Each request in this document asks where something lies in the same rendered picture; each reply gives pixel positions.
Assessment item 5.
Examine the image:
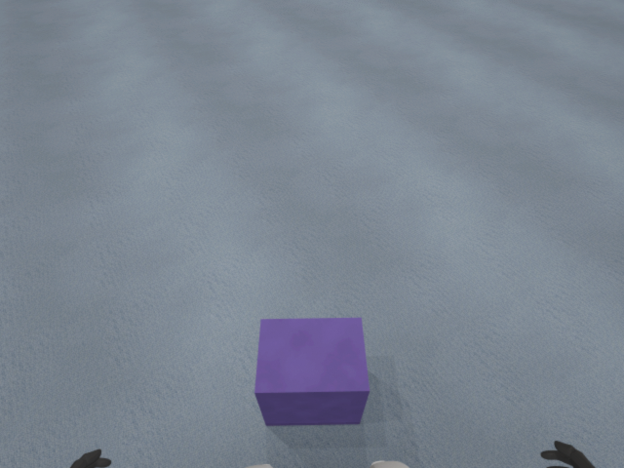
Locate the robot right hand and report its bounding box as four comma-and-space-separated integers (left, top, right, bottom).
541, 441, 595, 468

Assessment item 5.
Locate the carton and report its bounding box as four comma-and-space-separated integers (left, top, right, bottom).
254, 318, 370, 426

